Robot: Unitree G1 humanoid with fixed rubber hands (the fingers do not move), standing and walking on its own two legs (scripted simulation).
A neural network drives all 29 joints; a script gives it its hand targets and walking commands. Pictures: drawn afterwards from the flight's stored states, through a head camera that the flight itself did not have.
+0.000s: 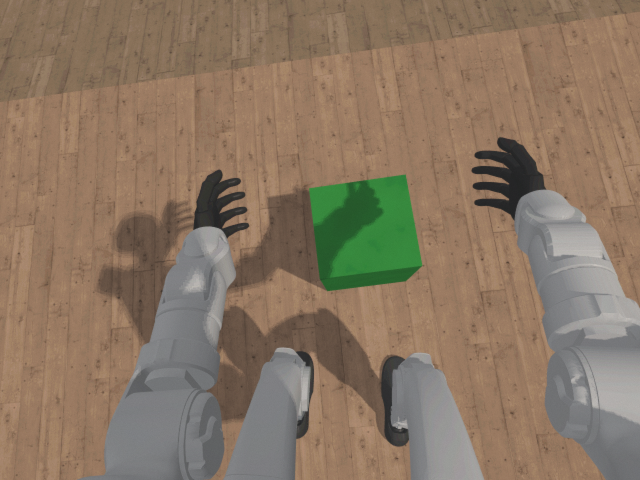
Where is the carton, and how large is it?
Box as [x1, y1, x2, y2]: [309, 174, 421, 290]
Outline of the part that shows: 405,174 309,188 319,275 321,281 327,290 406,280 421,266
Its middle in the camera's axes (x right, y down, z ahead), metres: +0.11 -0.01 +0.93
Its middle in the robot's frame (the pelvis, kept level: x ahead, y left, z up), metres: +0.50 -0.01 -0.53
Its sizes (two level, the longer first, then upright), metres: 0.210 0.200 0.250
